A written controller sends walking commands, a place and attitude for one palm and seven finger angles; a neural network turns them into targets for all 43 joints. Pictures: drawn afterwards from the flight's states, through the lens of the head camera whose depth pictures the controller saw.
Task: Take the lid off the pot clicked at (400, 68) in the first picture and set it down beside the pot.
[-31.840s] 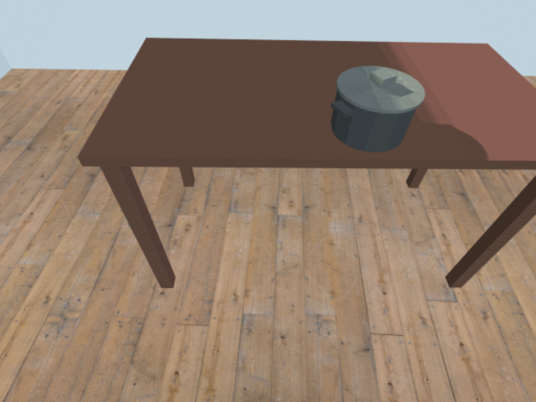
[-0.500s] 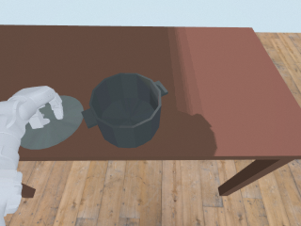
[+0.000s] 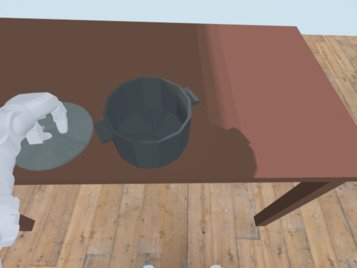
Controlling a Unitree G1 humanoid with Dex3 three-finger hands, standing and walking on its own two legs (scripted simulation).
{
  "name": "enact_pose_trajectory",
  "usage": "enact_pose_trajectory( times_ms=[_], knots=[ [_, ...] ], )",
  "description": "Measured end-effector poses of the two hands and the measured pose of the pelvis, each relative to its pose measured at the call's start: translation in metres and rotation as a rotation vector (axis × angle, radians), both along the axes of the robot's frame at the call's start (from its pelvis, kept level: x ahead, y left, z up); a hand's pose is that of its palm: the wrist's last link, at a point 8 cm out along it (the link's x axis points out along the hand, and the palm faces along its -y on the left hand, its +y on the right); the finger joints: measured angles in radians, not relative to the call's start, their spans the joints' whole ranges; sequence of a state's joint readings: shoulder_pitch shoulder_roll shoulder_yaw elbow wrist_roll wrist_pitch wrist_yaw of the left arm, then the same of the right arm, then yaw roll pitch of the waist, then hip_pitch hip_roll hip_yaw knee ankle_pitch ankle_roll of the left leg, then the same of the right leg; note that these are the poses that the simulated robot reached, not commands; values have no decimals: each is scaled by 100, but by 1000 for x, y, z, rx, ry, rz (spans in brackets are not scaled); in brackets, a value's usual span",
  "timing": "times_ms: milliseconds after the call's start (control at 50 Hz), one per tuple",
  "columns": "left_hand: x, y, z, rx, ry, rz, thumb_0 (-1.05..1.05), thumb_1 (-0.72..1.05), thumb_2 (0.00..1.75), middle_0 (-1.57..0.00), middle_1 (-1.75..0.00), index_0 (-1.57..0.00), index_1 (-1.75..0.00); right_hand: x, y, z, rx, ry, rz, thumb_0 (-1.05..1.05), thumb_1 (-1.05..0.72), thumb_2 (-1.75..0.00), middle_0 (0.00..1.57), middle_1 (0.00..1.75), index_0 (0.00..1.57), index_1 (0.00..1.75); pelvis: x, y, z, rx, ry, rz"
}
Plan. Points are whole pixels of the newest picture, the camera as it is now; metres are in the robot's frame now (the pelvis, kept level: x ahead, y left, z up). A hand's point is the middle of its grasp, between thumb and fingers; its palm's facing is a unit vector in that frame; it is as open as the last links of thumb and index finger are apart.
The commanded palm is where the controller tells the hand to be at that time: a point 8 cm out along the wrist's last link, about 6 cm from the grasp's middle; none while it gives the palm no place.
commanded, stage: open the fingers wide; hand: left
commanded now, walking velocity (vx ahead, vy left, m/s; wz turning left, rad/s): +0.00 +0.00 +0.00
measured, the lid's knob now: (46, 126) +0.44 +0.32 +0.02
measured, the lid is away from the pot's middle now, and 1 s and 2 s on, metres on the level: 0.25 0.26 0.26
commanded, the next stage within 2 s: raise the empty hand in 0.96 s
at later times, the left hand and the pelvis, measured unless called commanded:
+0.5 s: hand (41, 127) +0.42 +0.32 +0.05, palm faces -0.45 -0.08 -0.89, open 8.0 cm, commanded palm +0.44 +0.31 +0.09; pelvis +0.00 +0.00 +0.00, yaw +0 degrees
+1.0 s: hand (40, 126) +0.43 +0.32 +0.04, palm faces -0.43 -0.07 -0.90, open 10.9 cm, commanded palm +0.43 +0.31 +0.09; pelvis +0.01 +0.02 +0.00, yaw +0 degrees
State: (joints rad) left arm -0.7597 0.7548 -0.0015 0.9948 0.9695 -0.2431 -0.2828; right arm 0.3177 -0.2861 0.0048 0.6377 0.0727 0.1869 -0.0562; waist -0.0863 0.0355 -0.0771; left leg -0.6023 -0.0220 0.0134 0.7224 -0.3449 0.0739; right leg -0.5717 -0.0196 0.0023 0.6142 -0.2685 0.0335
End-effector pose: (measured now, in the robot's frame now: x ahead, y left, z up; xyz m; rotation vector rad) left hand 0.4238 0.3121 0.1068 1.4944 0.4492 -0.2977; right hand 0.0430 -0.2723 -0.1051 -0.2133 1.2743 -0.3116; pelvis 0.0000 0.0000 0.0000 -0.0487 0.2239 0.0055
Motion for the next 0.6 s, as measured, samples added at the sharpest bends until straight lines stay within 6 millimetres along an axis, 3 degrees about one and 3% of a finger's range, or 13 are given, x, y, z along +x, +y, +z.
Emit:
enact_pose_trajectory(
  times_ms=[600],
  knots=[
    [5, 7, -5, -6, -18, 17, 0, 11, 81, -57, -88, -59, -84, -3, 8, -3, 4, 22, -9, 1, -91, -90, 21, 30, 20, 30, 1, 6, -3, -10, 15, -2]
  ],
)
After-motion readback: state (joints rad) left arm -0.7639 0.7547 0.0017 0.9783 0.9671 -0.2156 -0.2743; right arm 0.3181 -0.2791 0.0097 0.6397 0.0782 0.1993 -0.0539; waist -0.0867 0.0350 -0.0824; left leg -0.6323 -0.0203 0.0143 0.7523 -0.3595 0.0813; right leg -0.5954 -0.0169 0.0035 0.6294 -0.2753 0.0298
